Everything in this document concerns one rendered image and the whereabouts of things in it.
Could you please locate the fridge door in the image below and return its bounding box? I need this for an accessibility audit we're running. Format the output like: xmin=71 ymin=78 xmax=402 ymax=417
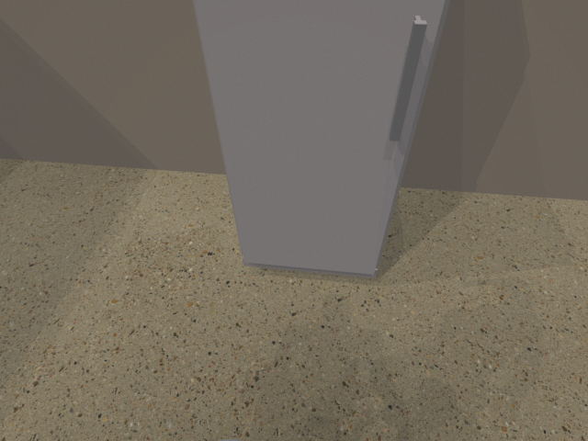
xmin=194 ymin=0 xmax=445 ymax=275

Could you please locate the handle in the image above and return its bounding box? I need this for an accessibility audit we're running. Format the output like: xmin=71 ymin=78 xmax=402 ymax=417
xmin=390 ymin=16 xmax=427 ymax=141

